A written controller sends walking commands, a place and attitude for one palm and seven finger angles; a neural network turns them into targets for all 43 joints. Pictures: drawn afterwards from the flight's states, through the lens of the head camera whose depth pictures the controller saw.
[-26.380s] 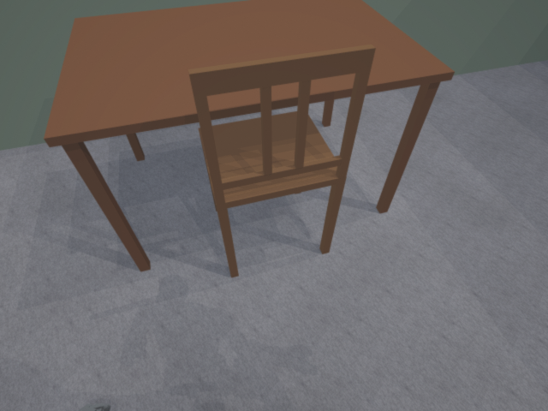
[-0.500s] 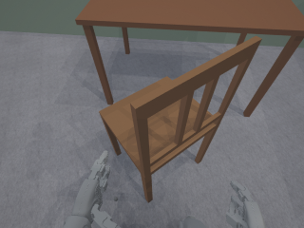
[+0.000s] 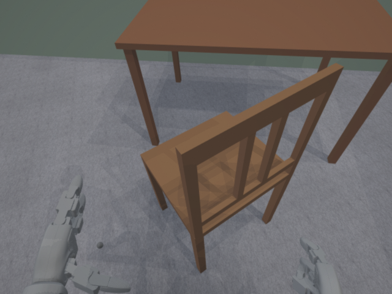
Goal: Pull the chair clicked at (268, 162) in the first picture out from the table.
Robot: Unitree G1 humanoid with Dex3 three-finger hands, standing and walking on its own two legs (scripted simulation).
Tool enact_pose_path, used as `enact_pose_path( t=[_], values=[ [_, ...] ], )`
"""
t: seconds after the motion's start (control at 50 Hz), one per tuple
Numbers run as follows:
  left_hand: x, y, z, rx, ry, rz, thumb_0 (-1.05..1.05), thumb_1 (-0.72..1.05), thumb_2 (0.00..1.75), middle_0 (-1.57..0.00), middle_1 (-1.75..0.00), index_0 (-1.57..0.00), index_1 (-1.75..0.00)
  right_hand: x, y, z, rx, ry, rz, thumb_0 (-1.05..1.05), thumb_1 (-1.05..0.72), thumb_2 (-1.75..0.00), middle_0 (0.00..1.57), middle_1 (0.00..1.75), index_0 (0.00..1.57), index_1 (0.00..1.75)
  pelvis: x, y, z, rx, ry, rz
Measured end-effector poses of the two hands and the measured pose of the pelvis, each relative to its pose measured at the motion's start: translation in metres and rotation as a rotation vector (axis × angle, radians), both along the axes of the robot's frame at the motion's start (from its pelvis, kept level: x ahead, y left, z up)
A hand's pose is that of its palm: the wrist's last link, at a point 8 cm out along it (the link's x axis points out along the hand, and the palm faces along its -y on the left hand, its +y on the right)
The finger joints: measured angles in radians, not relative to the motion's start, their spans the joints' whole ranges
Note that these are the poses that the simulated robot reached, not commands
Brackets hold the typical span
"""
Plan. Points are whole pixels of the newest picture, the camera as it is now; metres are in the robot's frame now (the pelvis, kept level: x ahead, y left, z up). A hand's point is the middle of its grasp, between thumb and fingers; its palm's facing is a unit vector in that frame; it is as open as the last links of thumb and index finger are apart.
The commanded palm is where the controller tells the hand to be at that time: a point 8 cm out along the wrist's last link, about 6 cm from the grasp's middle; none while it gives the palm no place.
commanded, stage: draw the hand back to the body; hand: left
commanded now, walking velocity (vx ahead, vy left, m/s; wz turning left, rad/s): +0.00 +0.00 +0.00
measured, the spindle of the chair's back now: (242, 168) +0.43 -0.09 -0.04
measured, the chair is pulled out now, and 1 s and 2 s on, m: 0.49 0.49 0.49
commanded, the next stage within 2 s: step back with the hand held close in 0.96 s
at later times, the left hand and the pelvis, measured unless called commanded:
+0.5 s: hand (23, 206) +0.21 +0.25 +0.18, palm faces +0.42 -0.80 -0.44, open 10.5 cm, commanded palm +0.16 +0.30 +0.20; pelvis +0.02 +0.01 +0.04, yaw -1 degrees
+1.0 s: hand (0, 200) +0.21 +0.27 +0.20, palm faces +0.45 -0.79 -0.42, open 7.4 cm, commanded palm +0.16 +0.31 +0.21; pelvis +0.01 +0.01 +0.04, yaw -2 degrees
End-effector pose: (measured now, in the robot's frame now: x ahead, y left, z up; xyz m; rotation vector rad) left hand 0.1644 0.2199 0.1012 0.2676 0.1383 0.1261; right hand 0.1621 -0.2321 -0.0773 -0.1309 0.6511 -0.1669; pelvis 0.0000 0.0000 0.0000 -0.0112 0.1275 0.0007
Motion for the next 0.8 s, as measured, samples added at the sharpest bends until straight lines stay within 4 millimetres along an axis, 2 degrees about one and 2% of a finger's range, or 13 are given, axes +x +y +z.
enact_pose_path(
  t=[0.12,0.36,0.48,0.62,0.68,0.8],
  values=[
    [-0.01,0.019,0.018,0.085,0.026,0.141,-0.01,-0.23,0.35,-0.05,-0.06,-0.05,-0.07,0.011,0.002,0.013,-0.024,0.008,0.016,0.02,-0.91,-0.9,0.2,0.3,0.2,0.3,0.011,0.002,0.016,-0.001,-0.074,0.004],
    [0.002,0.048,0.073,0.19,-0.149,0.223,0.0,0.19,0.56,-0.11,-0.15,-0.11,-0.16,0.037,0.02,0.033,0.009,-0.047,0.08,0.02,-0.9,-0.9,0.2,0.3,0.2,0.3,0.02,0.005,0.032,-0.002,-0.154,-0.009],
    [0.004,0.063,0.096,0.245,-0.219,0.253,0.01,0.41,0.66,-0.14,-0.2,-0.14,-0.2,0.036,0.022,0.034,0.017,-0.041,0.086,0.01,-0.9,-0.9,0.2,0.3,0.2,0.3,0.021,0.006,0.035,-0.006,-0.168,-0.019],
    [0.005,0.082,0.121,0.303,-0.308,0.296,0.01,0.66,0.78,-0.18,-0.25,-0.18,-0.26,0.025,0.016,0.031,0.002,-0.001,0.071,0.02,-0.9,-0.9,0.2,0.3,0.2,0.3,0.02,0.007,0.037,-0.009,-0.18,-0.026],
    [0.005,0.087,0.123,0.304,-0.323,0.308,0.01,0.75,0.83,-0.19,-0.27,-0.19,-0.27,0.019,0.012,0.029,-0.003,0.015,0.058,0.02,-0.9,-0.9,0.2,0.3,0.2,0.3,0.019,0.009,0.037,-0.01,-0.182,-0.029],
    [0.008,0.084,0.111,0.266,-0.284,0.281,0.02,0.85,0.87,-0.2,-0.29,-0.2,-0.29,0.009,0.007,0.029,-0.018,0.036,0.035,0.02,-0.91,-0.9,0.2,0.3,0.2,0.3,0.016,0.012,0.038,-0.009,-0.182,-0.036]
  ],
)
